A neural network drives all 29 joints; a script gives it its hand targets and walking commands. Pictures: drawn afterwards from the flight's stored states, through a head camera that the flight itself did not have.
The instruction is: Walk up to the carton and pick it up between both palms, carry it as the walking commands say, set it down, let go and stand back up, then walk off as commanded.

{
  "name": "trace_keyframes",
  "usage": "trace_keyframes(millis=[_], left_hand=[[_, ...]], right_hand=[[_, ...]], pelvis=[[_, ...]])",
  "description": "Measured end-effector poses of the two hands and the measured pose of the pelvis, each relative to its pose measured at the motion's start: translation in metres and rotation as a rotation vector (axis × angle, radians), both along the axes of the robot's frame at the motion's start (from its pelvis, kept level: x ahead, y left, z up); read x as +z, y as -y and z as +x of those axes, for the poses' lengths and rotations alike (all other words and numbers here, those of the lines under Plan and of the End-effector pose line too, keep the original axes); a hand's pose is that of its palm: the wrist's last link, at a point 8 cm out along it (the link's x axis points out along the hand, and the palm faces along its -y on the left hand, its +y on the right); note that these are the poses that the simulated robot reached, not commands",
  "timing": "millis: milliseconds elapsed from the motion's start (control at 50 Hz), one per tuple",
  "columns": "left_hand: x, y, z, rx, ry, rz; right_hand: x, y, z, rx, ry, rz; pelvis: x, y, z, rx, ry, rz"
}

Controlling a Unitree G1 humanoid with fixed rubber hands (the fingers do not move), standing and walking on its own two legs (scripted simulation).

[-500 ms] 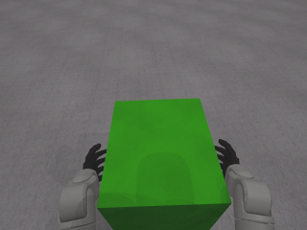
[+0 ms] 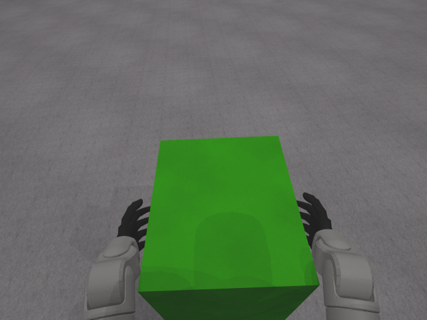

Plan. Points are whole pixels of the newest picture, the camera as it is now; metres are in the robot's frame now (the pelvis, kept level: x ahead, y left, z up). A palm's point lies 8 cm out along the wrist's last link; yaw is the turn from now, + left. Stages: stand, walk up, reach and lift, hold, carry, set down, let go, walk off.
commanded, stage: carry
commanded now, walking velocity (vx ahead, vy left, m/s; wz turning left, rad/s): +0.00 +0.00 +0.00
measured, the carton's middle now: (223, 232) +0.31 +0.00 -0.02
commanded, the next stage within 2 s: none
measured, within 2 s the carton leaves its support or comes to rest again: neither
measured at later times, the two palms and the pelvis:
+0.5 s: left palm (133, 243) +0.26 +0.17 +0.05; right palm (321, 237) +0.26 -0.17 +0.05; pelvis +0.00 +0.00 +0.00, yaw +0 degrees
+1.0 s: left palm (131, 245) +0.26 +0.17 +0.04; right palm (318, 239) +0.26 -0.17 +0.04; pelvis +0.00 +0.00 +0.00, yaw +0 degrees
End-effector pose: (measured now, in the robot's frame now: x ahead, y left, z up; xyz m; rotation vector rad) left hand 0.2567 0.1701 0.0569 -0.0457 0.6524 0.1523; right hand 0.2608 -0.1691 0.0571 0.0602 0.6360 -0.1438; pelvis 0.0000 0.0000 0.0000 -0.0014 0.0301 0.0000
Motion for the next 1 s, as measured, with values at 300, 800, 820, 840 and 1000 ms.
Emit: trace_keyframes(millis=[300,800,820,840,1000], left_hand=[[-0.004,0.005,0.0,-0.002,0.006,0.002],[-0.012,0.002,0.001,-0.016,0.014,0.01],[-0.012,0.001,0.001,-0.017,0.014,0.01],[-0.013,0.001,0.001,-0.017,0.014,0.011],[-0.014,0.0,0.001,-0.022,0.018,0.015]], right_hand=[[-0.004,0.005,-0.001,-0.002,0.006,-0.002],[-0.01,0.002,-0.002,-0.002,0.014,-0.018],[-0.01,0.002,-0.002,-0.002,0.014,-0.019],[-0.011,0.001,-0.002,-0.002,0.015,-0.019],[-0.012,0.0,-0.003,0.0,0.018,-0.024]], pelvis=[[-0.001,0.005,0.0,-0.001,0.0,0.002],[-0.001,0.0,-0.001,-0.004,0.0,0.004],[-0.001,0.0,-0.001,-0.004,0.0,0.004],[-0.001,0.0,-0.001,-0.004,0.0,0.004],[-0.001,-0.001,-0.002,-0.004,0.002,0.004]])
